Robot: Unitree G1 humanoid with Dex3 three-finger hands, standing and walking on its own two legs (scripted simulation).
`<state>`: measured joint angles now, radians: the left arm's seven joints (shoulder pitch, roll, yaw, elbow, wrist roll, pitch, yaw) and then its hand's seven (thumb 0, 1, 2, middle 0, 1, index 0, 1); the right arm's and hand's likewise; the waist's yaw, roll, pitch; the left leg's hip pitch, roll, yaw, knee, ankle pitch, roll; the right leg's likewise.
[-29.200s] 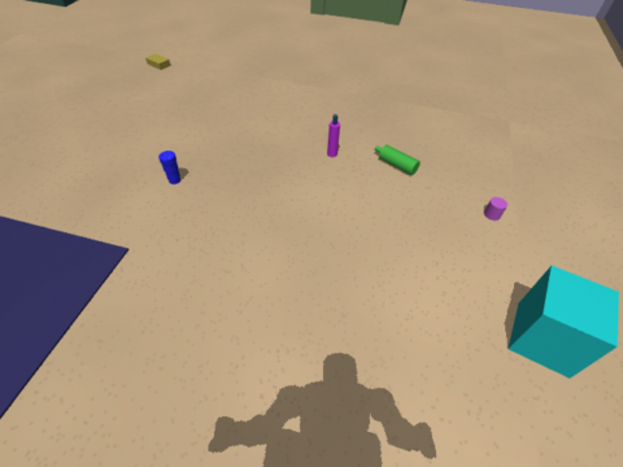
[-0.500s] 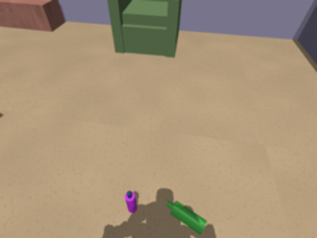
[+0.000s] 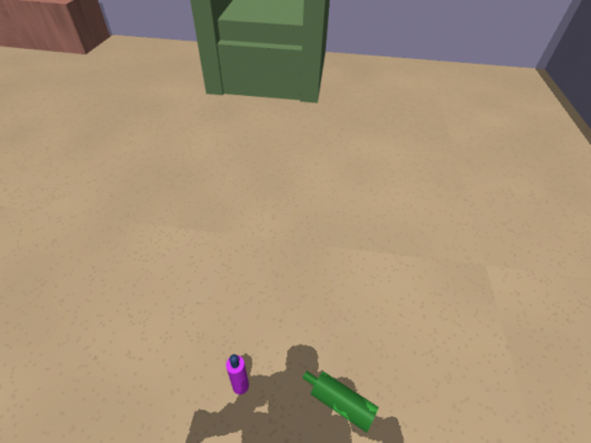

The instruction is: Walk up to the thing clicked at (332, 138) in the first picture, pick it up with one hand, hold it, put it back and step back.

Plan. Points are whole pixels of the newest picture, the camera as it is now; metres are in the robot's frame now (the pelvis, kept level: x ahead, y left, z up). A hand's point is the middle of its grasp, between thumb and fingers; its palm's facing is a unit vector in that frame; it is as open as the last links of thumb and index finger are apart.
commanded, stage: stand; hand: left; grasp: from the side
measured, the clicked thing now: (237, 372) +0.44 +0.17 -0.66
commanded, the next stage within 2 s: step back in 0.98 s
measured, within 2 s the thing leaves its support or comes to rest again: neither
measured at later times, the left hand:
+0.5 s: hand out of the picture +0.09 +0.25 -0.16, palm faces -0.02 -0.94 -0.34, open 7.3 cm
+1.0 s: hand out of the picture +0.10 +0.24 -0.15, palm faces -0.01 -0.94 -0.34, open 7.3 cm
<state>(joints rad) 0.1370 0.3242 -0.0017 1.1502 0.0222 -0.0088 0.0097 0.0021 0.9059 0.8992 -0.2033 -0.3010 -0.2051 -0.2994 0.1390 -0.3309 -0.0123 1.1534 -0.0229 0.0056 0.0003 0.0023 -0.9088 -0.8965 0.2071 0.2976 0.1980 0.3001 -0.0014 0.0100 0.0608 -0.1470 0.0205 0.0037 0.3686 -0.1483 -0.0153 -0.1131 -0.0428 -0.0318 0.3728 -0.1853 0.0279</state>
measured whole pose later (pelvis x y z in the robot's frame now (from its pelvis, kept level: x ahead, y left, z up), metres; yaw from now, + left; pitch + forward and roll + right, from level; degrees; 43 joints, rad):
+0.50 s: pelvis +0.02 +0.00 +0.00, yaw +0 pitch -3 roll +0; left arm 0.12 0.33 0.01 1.15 0.02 -0.01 0.01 0.00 0.91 0.90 -0.20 -0.30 -0.20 -0.30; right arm 0.11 -0.33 -0.01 1.15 -0.02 0.00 0.00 0.00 -0.91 -0.90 0.21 0.30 0.20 0.30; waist 0.00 0.01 0.06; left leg -0.12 0.02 0.01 0.33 -0.16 -0.02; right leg -0.10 -0.04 -0.03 0.34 -0.20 0.03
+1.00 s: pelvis +0.03 -0.01 +0.00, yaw +0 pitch -3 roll +0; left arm 0.11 0.33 0.01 1.13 0.01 0.00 0.00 0.00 0.91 0.90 -0.20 -0.30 -0.21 -0.30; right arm 0.10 -0.34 -0.01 1.14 -0.02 0.00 0.00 0.00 -0.91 -0.90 0.21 0.30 0.20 0.30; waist -0.01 0.00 0.05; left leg -0.12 0.03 0.00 0.33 -0.17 -0.03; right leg -0.09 -0.03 -0.03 0.34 -0.20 0.02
